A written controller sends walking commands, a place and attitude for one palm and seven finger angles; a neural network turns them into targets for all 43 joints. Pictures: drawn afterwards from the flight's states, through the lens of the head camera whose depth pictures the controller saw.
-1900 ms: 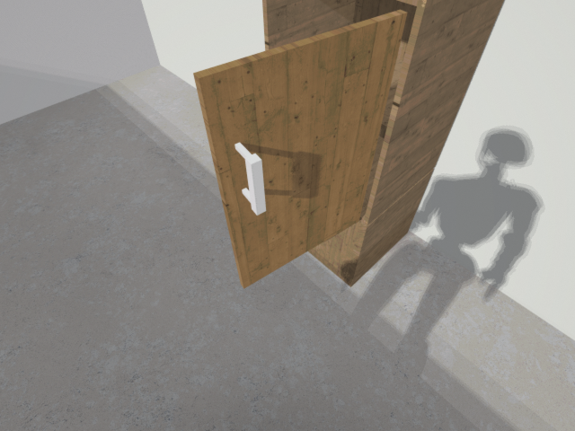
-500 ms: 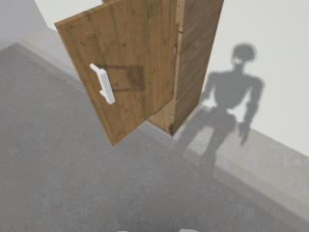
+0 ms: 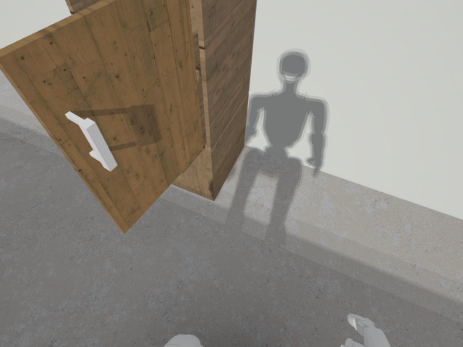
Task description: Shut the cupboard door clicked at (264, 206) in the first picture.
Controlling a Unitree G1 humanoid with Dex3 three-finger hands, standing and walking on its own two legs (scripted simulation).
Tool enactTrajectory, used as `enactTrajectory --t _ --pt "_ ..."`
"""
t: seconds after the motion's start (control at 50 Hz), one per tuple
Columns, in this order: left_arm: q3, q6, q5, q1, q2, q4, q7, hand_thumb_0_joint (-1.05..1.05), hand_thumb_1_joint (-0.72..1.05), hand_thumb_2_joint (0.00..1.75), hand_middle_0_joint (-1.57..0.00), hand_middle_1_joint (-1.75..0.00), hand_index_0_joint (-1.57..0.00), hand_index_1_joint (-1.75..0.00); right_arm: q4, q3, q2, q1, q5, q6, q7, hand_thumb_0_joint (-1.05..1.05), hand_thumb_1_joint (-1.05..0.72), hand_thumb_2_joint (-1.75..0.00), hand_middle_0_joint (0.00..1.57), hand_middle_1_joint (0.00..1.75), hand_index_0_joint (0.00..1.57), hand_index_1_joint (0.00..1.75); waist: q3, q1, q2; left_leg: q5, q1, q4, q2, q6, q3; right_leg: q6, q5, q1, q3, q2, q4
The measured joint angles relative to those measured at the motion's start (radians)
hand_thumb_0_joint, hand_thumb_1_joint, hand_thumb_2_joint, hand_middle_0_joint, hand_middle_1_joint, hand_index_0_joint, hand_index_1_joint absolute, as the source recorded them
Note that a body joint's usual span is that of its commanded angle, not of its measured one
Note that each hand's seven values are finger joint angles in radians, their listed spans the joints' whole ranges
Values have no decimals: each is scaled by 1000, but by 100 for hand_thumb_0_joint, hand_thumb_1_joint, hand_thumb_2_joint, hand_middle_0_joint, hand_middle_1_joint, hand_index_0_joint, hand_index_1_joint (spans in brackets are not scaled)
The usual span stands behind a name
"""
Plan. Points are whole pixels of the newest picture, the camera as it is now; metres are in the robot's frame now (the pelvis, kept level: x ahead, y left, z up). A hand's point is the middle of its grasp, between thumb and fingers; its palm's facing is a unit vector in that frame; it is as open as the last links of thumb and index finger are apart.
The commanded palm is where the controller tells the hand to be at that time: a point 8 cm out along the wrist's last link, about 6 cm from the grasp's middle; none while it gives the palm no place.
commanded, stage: walk to a spot facing it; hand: left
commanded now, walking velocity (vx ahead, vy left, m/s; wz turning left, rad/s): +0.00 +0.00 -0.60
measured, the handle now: (92, 142) +0.44 +0.33 +0.05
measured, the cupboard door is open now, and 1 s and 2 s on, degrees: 81 81 81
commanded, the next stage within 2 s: none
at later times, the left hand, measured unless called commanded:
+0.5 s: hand (154, 324) +0.16 +0.18 -0.17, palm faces -0.31 -0.91 -0.29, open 7.4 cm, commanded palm none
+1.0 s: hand (201, 306) +0.21 +0.09 -0.17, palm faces -0.56 -0.78 -0.26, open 7.4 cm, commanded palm none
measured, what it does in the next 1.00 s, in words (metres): steps on the spot, turning right: left foot, then right foot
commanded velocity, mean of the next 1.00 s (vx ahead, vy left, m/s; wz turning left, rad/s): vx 0.07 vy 0.00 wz -0.60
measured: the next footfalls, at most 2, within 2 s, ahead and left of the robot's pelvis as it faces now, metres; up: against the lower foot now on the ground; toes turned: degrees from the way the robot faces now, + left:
left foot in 0.06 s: +0.04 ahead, +0.15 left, +0.00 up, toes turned -5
right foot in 0.42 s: +0.01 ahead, -0.13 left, +0.00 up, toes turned -18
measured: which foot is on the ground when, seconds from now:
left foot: up 0.00-0.04, down 0.06-0.40, up 0.42-0.66, down 0.68-0.94, up 0.96-1.00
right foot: down 0.00-0.06, up 0.08-0.40, down 0.42-0.68, up 0.70-0.92, down 0.94-1.00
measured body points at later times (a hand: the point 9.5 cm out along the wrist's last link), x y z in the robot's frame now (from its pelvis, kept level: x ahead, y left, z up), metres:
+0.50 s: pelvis -0.01 +0.00 -0.02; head +0.05 -0.02 +0.42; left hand +0.18 +0.22 -0.15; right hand -0.05 -0.28 -0.17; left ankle +0.00 +0.15 -0.69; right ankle -0.03 -0.12 -0.74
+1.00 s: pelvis +0.00 -0.03 -0.02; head +0.02 -0.06 +0.43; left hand +0.23 +0.13 -0.15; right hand -0.12 -0.25 -0.17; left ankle +0.07 +0.12 -0.71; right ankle -0.06 -0.11 -0.75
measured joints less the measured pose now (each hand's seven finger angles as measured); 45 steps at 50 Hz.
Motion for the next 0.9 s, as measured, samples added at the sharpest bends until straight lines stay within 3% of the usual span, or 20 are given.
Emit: enactTrajectory --t 0.06,0.08,0.14,0.18,0.22,0.3,0.36,0.4,0.42,0.46,0.52,0.58,0.64,0.68,0.74,0.8,0.84,0.9 --pt "4 11 -6 2 14 -6 -2 1 91 90 -20 -30 -20 -30 -21 11 4 16 2 -22 -1 0 -91 -90 20 30 20 30 -21 -11 4 79 95 -240 10 21 -8 24 -24 -40 19 28 56" --pt "5 15 -11 -6 18 -6 -6 1 91 90 -20 -30 -20 -30 -28 11 0 27 -4 -32 -3 0 -91 -90 21 30 20 30 -24 -23 18 172 98 -276 22 31 -15 32 -108 -73 -7 35 123" --pt "18 24 -6 -46 54 -13 -21 1 91 90 -20 -30 -20 -30 -25 26 19 59 -24 -33 -9 0 -91 -90 21 30 20 30 6 -15 -10 154 110 -247 27 39 17 74 -285 -175 -123 -17 414" --pt "28 25 -3 -62 72 -24 -31 1 91 90 -20 -30 -20 -30 -21 34 27 89 -32 -29 -8 0 -91 -90 21 30 20 30 10 -11 -11 143 128 -268 48 35 34 91 -286 -226 -179 -48 559" --pt "32 26 -3 -75 81 -36 -38 1 91 90 -19 -30 -20 -30 -16 36 28 112 -36 -28 -9 0 -91 -90 21 30 20 30 18 -11 2 146 141 -284 73 32 52 102 -280 -241 -218 -81 605" --pt "25 26 -6 -95 83 -46 -47 1 91 90 -19 -30 -19 -30 -10 30 17 145 -38 -33 -6 0 -90 -90 21 30 21 30 34 -26 34 131 159 -275 117 22 105 101 -261 -194 -267 -129 480" --pt "17 24 -9 -108 81 -47 -52 1 91 90 -19 -30 -19 -30 -5 22 0 170 -37 -30 2 0 -90 -90 21 30 21 30 38 -46 50 98 160 -233 144 7 151 84 -240 -125 -292 -139 342" --pt "10 13 -9 -112 79 -54 -55 1 91 90 -19 -30 -19 -30 -3 16 -16 193 -32 -25 7 0 -90 -90 21 30 21 30 32 -57 58 59 144 -170 160 -8 174 64 -127 -51 -306 -139 198" --pt "6 0 -7 -107 88 -62 -53 1 91 90 -19 -30 -19 -30 -5 12 -20 208 -26 -20 10 0 -90 -90 21 30 21 30 18 -61 38 33 111 -98 152 -11 189 39 -47 -25 -284 -153 135" --pt "1 -16 -8 -122 67 -56 -35 1 91 90 -19 -30 -20 -30 13 5 -48 189 -16 1 7 0 -90 -90 21 30 21 30 36 -65 64 -91 31 115 143 -10 127 32 -104 -47 -264 -131 187" --pt "-10 -7 -5 -124 44 -61 -20 1 91 90 -19 -30 -20 -30 24 -4 -64 166 -12 17 7 0 -91 -90 21 30 20 30 46 -73 64 -97 -59 293 113 -14 91 42 -123 -40 -230 -117 168" --pt "-14 2 0 -119 39 -60 -11 1 91 90 -20 -30 -20 -30 11 -1 -52 154 -11 9 11 1 -91 -90 20 30 20 30 41 -75 23 -62 -70 216 87 -20 101 48 -90 -38 -180 -117 129" --pt "-17 10 -1 -117 37 -55 -15 1 91 90 -20 -30 -20 -30 -7 6 -37 154 -8 -11 12 0 -91 -90 20 30 20 30 28 -78 -8 19 -15 2 62 -20 108 58 -83 -51 -136 -113 133" --pt "-20 22 -9 -109 29 -59 -20 1 91 90 -20 -30 -20 -30 -24 12 -42 174 -12 -30 12 0 -91 -90 20 30 20 30 3 -84 12 90 45 -182 71 1 92 64 -109 -84 -130 -87 177" --pt "-13 38 -13 -128 44 -56 -32 1 91 90 -20 -30 -20 -30 -17 24 -15 185 -29 -40 6 0 -91 -90 20 30 20 30 11 -84 -4 128 35 -148 87 22 112 67 -301 -168 -169 -90 417" --pt "1 38 -7 -140 51 -57 -46 1 91 90 -20 -30 -20 -30 -10 36 7 215 -40 -40 9 0 -91 -90 21 30 20 30 8 -78 5 140 67 -193 120 12 126 78 -324 -204 -242 -106 563" --pt "3 35 -9 -143 46 -65 -53 1 91 90 -20 -30 -20 -30 -6 38 9 227 -44 -36 8 0 -91 -90 21 30 20 30 7 -72 28 153 85 -223 146 0 137 82 -320 -185 -284 -121 529" --pt "0 23 -11 -132 37 -69 -62 1 91 90 -19 -30 -20 -30 -2 34 -1 238 -45 -33 14 0 -90 -90 21 30 21 30 -2 -69 62 143 99 -223 182 -18 168 76 -303 -108 -327 -131 354"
